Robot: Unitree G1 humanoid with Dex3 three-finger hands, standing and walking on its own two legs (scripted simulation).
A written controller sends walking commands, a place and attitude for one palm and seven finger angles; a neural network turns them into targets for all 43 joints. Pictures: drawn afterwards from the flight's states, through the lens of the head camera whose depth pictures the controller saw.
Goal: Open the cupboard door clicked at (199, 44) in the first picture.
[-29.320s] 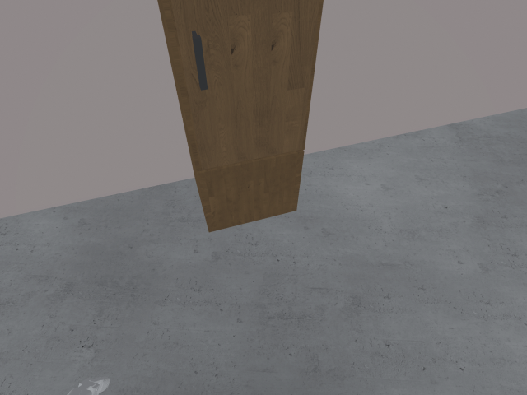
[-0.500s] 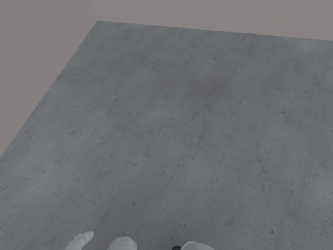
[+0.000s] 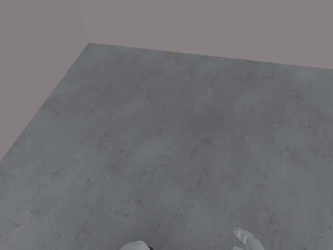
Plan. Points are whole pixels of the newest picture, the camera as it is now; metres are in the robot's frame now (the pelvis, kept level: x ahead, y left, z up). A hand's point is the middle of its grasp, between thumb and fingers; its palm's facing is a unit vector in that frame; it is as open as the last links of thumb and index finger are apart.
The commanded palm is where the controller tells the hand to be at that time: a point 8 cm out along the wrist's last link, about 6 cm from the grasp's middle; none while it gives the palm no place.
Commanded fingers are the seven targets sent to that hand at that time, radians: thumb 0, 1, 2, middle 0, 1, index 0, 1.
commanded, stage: walk to a spot facing it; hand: left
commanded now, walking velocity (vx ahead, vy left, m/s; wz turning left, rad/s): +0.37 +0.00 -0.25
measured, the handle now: out of the picture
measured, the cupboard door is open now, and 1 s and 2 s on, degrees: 41 41 41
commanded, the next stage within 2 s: turn to face it in 0.24 s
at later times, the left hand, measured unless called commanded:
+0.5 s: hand (148, 158) +0.41 +0.11 -0.15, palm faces -0.19 -0.95 -0.23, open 7.3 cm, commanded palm none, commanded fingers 0.00 0.90 0.90 -0.20 -0.30 -0.20 -0.30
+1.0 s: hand (126, 170) +0.37 +0.18 -0.17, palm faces +0.18 -0.96 -0.22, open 7.3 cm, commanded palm none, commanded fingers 0.00 0.90 0.90 -0.20 -0.30 -0.20 -0.30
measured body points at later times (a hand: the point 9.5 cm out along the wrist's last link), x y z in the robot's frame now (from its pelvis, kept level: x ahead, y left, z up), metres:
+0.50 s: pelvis +0.23 -0.05 +0.00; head +0.28 -0.06 +0.45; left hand +0.42 +0.16 -0.13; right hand +0.07 -0.23 -0.14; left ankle +0.09 +0.09 -0.69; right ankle +0.31 -0.15 -0.72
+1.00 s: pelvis +0.32 -0.03 +0.00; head +0.36 +0.00 +0.45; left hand +0.36 +0.23 -0.16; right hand +0.43 -0.28 -0.12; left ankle +0.33 +0.07 -0.72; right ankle +0.30 -0.18 -0.65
